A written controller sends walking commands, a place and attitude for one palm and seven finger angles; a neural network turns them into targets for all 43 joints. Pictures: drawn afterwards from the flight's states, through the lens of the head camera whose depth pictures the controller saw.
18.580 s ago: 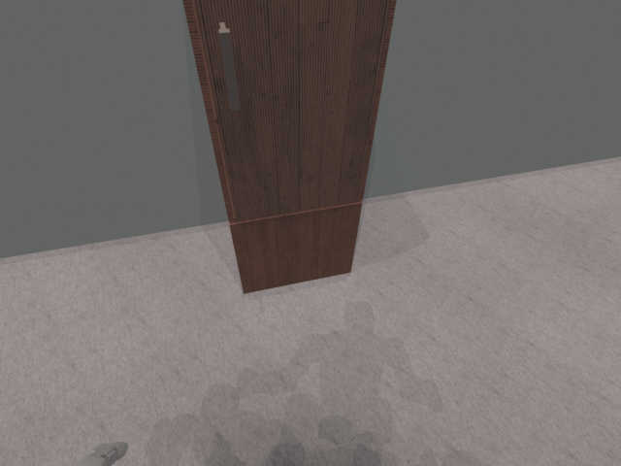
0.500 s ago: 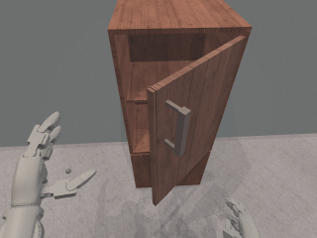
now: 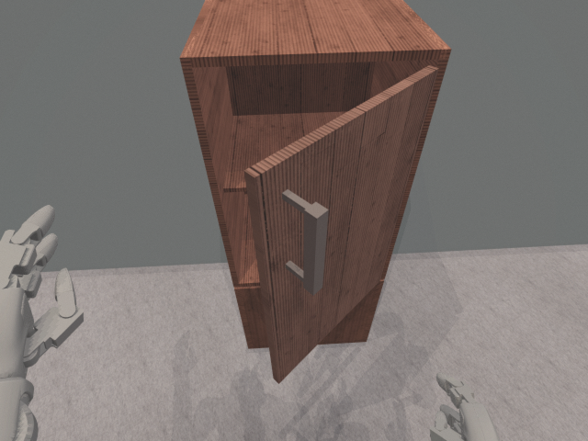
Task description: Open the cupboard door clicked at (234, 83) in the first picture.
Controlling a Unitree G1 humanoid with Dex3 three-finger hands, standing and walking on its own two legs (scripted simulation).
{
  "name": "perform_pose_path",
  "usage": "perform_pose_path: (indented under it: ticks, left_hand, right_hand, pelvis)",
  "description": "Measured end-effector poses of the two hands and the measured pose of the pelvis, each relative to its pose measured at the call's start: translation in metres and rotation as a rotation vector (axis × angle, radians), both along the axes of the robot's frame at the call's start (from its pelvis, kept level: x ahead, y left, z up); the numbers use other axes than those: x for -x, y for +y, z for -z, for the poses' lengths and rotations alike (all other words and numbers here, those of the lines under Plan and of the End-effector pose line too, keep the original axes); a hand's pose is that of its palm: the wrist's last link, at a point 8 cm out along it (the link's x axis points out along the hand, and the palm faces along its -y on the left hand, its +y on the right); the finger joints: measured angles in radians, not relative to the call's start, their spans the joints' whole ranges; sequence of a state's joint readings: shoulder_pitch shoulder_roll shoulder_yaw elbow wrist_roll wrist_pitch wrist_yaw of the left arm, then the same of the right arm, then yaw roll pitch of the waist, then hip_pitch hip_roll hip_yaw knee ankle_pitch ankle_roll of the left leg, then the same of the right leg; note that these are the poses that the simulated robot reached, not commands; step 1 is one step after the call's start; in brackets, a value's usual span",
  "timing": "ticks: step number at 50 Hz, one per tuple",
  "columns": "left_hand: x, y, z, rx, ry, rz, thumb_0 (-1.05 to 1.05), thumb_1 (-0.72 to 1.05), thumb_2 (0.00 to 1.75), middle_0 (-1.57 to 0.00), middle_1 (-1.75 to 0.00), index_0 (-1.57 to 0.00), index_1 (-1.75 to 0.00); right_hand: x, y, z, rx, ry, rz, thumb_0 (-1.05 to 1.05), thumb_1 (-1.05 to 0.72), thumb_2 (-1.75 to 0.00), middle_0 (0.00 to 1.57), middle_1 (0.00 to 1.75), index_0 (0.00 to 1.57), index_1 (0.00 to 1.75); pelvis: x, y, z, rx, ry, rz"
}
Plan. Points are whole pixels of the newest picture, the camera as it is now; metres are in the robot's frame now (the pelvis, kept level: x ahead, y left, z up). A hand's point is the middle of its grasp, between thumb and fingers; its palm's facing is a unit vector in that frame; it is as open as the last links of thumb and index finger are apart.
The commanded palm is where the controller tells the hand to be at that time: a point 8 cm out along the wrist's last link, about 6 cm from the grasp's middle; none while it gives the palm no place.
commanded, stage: draw the hand back to the body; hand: left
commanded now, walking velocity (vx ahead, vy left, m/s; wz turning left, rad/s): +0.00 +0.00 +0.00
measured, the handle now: (303, 244) +0.34 +0.04 +0.12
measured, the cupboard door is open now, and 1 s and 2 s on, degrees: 42 42 42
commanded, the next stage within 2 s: step back with the hand held close in 0.16 s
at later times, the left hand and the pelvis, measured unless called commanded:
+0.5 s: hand (108, 322) +0.19 +0.23 +0.14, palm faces +0.39 -0.79 -0.47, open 7.4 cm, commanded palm +0.13 +0.26 +0.17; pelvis -0.01 -0.04 +0.00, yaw -1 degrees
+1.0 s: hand (5, 394) +0.11 +0.28 +0.14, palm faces +0.41 -0.78 -0.48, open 7.4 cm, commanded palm +0.05 +0.32 +0.17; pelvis -0.09 +0.02 -0.02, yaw -1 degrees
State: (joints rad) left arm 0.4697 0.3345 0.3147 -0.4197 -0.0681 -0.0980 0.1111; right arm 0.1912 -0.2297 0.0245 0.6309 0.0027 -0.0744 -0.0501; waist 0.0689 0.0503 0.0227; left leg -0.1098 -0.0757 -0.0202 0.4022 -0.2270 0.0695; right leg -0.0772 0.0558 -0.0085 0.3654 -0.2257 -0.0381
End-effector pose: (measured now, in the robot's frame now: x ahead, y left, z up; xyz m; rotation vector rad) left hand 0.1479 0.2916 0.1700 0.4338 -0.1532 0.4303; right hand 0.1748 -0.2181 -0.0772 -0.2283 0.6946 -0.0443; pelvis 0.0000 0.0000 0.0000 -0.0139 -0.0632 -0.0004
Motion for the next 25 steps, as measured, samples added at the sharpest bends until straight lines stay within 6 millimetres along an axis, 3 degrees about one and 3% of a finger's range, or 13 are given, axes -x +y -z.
perform_pose_path:
  ticks: [15,20,25]
  left_hand:
    - [0.002,-0.030,0.001,-0.002,0.028,-0.014,0.02,0.89,0.90,-0.21,-0.30,-0.21,-0.30]
    - [0.000,-0.027,-0.010,-0.091,0.007,-0.014,0.02,0.89,0.90,-0.21,-0.30,-0.22,-0.30]
    - [-0.001,-0.030,0.008,-0.079,0.071,0.021,0.01,0.89,0.90,-0.21,-0.30,-0.21,-0.30]
  right_hand:
    - [-0.004,-0.030,0.002,-0.020,-0.014,0.022,0.01,-0.90,-0.89,0.20,0.30,0.20,0.30]
    - [0.001,-0.043,0.005,-0.023,0.014,0.042,0.01,-0.90,-0.89,0.20,0.30,0.20,0.30]
    - [0.015,-0.058,0.008,0.005,0.058,0.098,0.01,-0.90,-0.89,0.20,0.30,0.20,0.30]
  pelvis:
    - [0.000,-0.033,0.000,-0.007,-0.009,0.003]
    - [0.005,-0.040,0.001,0.006,0.032,0.002]
    - [0.011,-0.036,0.004,0.014,0.066,0.010]
